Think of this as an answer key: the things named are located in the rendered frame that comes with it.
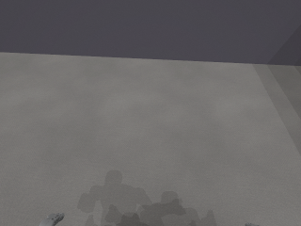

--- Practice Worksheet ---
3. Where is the left robot hand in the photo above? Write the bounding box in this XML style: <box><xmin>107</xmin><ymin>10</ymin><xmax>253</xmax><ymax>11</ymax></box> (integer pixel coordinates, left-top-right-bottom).
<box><xmin>39</xmin><ymin>213</ymin><xmax>65</xmax><ymax>226</ymax></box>

